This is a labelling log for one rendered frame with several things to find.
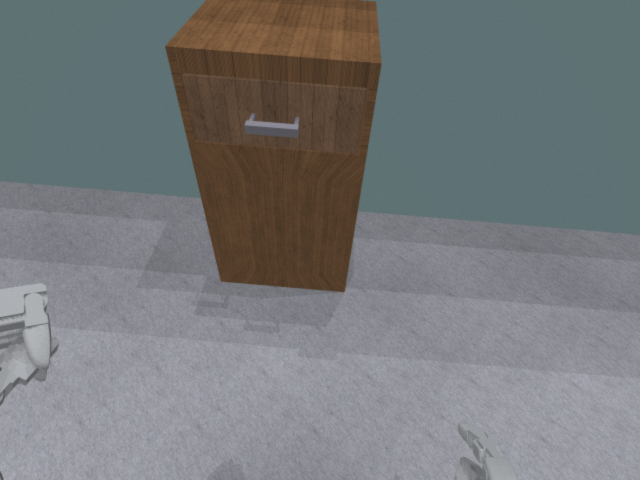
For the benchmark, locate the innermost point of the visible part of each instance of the left robot hand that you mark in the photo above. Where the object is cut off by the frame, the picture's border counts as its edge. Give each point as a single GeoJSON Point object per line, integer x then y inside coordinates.
{"type": "Point", "coordinates": [26, 334]}

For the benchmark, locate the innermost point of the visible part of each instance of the handle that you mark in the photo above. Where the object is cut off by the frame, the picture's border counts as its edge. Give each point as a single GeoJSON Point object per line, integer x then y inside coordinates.
{"type": "Point", "coordinates": [271, 129]}

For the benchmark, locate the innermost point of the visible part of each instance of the right robot hand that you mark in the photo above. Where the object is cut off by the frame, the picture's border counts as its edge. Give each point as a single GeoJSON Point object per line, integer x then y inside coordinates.
{"type": "Point", "coordinates": [486, 450]}

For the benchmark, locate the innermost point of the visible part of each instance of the cabinet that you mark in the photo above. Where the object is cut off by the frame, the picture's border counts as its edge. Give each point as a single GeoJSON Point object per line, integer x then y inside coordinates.
{"type": "Point", "coordinates": [280, 216]}

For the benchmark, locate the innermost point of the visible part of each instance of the drawer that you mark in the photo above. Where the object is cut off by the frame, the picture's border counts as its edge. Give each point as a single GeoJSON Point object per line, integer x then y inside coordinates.
{"type": "Point", "coordinates": [330, 115]}

